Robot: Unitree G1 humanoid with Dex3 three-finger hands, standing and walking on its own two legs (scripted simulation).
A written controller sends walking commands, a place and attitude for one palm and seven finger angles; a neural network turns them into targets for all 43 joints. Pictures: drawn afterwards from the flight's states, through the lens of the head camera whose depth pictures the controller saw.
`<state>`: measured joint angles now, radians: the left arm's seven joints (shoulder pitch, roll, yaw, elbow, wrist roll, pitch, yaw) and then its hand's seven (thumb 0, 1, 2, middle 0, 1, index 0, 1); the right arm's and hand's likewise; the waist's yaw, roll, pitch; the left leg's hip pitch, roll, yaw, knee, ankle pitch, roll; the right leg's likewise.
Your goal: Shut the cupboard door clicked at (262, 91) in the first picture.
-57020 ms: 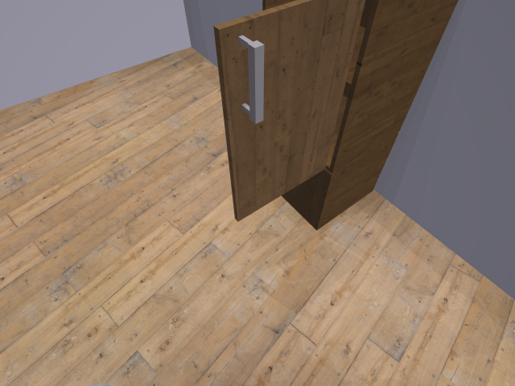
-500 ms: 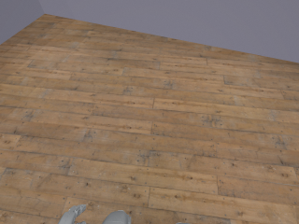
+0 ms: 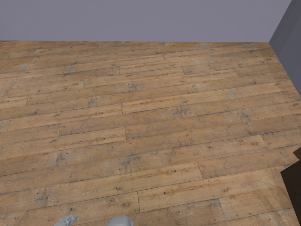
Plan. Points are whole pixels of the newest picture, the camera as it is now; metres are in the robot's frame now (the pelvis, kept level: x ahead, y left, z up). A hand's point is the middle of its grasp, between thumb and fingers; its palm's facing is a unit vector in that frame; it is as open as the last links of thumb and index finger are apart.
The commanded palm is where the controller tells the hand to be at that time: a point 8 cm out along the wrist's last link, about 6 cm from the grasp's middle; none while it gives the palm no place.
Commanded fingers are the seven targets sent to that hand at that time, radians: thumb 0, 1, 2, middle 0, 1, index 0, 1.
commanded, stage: turn to face it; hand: left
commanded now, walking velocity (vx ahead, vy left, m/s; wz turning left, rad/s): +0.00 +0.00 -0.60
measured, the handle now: out of the picture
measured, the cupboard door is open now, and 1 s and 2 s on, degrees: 25 25 25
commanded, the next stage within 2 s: take the last steps up to it in 1.80 s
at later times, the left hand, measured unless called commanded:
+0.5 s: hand (98, 209) +0.18 +0.18 -0.14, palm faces -0.29 -0.93 -0.21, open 7.4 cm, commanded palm none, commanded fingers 0.00 0.90 0.90 -0.20 -0.30 -0.20 -0.30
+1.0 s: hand (115, 203) +0.20 +0.14 -0.16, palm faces -0.55 -0.82 -0.18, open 7.4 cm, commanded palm none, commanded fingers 0.00 0.90 0.90 -0.20 -0.30 -0.20 -0.30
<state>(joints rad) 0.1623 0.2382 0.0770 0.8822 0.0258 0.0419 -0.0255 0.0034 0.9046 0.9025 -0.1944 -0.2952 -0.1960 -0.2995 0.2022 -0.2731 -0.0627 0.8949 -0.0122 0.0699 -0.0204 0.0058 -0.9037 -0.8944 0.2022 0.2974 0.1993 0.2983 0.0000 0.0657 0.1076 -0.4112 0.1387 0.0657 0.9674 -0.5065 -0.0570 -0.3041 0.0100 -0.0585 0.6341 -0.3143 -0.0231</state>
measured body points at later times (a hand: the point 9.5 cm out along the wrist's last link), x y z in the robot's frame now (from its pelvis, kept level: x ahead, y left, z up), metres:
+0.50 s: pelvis +0.00 +0.02 +0.02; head +0.05 +0.01 +0.46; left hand +0.19 +0.23 -0.13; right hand -0.02 -0.24 -0.12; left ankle +0.03 +0.14 -0.72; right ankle -0.04 -0.11 -0.68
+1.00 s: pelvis +0.01 +0.02 +0.01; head +0.07 +0.01 +0.46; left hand +0.23 +0.18 -0.15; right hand -0.06 -0.24 -0.11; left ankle +0.08 +0.10 -0.72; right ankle -0.07 -0.08 -0.67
